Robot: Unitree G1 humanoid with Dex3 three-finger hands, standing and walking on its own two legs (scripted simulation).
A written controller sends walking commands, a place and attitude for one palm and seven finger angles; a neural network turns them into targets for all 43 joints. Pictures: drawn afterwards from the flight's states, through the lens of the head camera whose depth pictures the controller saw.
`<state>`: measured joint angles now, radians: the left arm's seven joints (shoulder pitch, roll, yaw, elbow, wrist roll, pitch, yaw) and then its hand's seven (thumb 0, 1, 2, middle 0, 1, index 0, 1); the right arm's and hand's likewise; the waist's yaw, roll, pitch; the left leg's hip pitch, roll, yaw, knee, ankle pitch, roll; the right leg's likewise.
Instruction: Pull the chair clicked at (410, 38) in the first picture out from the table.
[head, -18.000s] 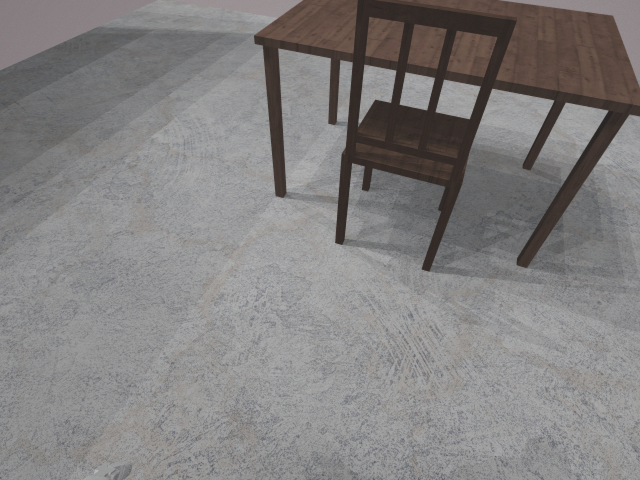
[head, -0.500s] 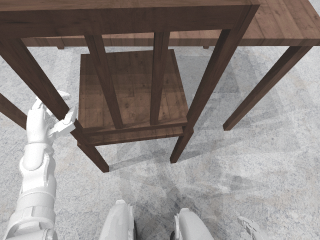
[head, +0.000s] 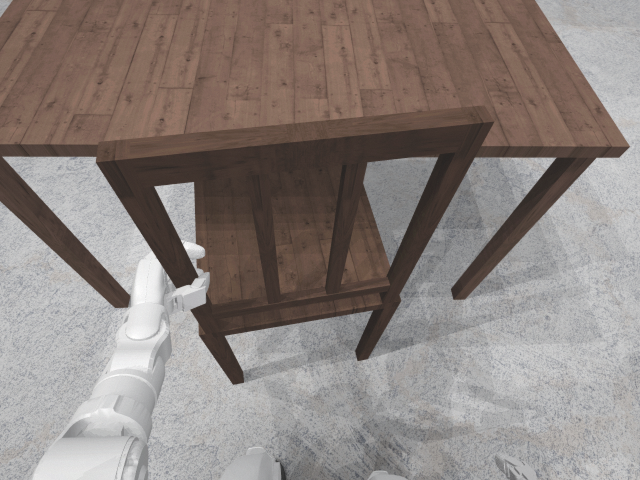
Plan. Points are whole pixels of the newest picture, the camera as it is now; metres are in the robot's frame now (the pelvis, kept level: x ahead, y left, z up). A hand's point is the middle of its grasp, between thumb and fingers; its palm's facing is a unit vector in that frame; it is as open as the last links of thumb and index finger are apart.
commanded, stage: step backward, pulling the chair out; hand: left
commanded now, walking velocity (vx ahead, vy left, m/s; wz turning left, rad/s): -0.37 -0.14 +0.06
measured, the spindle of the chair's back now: (267, 250) +0.42 +0.08 -0.02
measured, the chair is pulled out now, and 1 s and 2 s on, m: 0.05 0.17 0.21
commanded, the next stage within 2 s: none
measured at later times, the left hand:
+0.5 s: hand (225, 353) +0.28 +0.13 -0.05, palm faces +0.15 -0.98 -0.16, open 6.0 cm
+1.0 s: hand (231, 405) +0.22 +0.11 -0.05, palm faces +0.10 -0.98 -0.18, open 5.9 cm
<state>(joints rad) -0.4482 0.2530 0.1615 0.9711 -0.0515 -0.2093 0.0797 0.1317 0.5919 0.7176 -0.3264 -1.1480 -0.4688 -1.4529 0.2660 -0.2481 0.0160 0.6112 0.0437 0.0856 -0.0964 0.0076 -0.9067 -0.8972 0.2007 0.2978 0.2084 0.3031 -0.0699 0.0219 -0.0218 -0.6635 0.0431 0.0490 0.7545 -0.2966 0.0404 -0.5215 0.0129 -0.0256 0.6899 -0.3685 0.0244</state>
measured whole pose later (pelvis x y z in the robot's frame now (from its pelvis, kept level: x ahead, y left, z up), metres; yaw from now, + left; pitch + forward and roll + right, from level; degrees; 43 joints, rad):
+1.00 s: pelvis -0.14 -0.03 +0.01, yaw +1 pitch +4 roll +1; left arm -0.44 0.15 0.09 1.01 -0.05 -0.25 0.11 0.03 0.58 0.68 -0.23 -1.15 -0.49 -1.45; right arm 0.20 -0.22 0.00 0.74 0.03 0.00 -0.09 0.01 -0.91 -0.90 0.20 0.30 0.21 0.30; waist -0.06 0.03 0.13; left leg -0.48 -0.01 -0.06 0.84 -0.47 -0.03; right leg -0.53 -0.03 -0.06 0.60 -0.14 -0.03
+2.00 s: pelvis -0.17 -0.02 +0.01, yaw +2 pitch +4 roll +2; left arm -0.45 0.13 0.02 1.09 -0.03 -0.27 0.11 0.00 0.57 0.69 -0.21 -1.16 -0.49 -1.45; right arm 0.27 -0.27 -0.01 0.77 0.04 -0.06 -0.12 0.01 -0.91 -0.90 0.20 0.30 0.21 0.30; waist -0.04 0.00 0.06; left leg -0.39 0.01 0.01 0.64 -0.33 -0.03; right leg -0.58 -0.08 -0.05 0.56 -0.06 0.00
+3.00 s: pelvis -0.17 -0.03 +0.01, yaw +2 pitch +4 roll +2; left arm -0.45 0.15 0.01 1.07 -0.03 -0.25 0.11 0.00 0.57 0.69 -0.20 -1.17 -0.49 -1.45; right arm 0.27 -0.26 0.00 0.76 0.05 -0.04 -0.13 0.01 -0.91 -0.90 0.20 0.30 0.21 0.30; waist -0.04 0.00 0.06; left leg -0.38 0.02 0.01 0.65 -0.34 -0.04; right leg -0.57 -0.07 -0.06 0.55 -0.06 -0.01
